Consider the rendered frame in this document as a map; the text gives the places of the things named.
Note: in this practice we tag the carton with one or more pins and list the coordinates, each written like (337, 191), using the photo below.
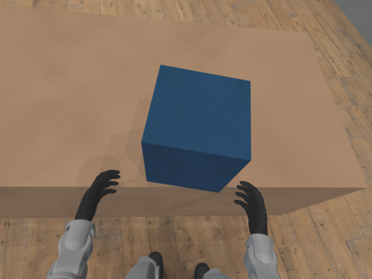
(198, 130)

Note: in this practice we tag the right robot foot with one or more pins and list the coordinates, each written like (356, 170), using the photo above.
(200, 270)

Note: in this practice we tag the left robot forearm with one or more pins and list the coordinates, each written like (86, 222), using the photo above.
(75, 247)

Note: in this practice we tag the robot left shin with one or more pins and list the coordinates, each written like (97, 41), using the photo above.
(146, 259)

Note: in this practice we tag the pedestal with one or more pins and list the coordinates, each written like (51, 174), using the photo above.
(75, 93)

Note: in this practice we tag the right robot hand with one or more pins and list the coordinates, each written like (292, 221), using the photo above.
(255, 208)

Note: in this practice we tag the left robot hand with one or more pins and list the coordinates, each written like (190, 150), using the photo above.
(91, 198)

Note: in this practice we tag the right robot forearm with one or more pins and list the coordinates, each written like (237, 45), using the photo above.
(260, 259)

